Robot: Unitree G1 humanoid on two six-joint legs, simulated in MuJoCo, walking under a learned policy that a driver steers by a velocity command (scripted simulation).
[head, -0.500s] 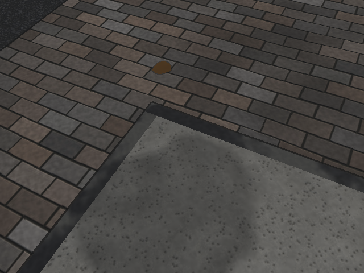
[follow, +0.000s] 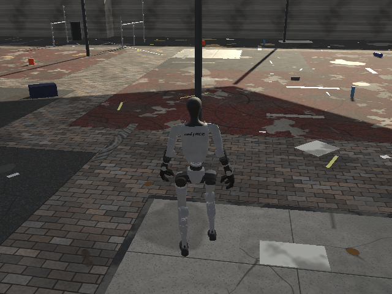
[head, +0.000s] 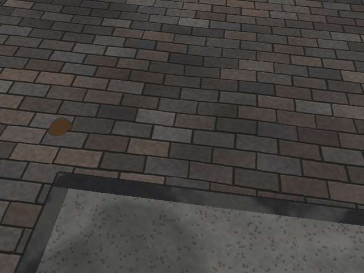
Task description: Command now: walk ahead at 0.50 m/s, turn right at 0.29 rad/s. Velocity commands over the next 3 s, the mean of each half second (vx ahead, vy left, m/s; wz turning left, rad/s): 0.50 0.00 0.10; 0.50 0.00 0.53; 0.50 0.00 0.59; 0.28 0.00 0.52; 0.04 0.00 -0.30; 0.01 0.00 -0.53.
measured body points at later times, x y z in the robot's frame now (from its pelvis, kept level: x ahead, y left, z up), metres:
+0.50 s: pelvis +0.26 -0.05 +0.00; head +0.28 -0.06 +0.45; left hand +0.25 +0.22 -0.13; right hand +0.37 -0.30 -0.14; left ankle +0.32 +0.11 -0.67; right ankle +0.21 -0.12 -0.75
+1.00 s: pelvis +0.51 +0.05 +0.00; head +0.53 +0.07 +0.44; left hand +0.55 +0.34 -0.12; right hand +0.65 -0.20 -0.13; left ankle +0.48 +0.08 -0.75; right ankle +0.65 -0.09 -0.67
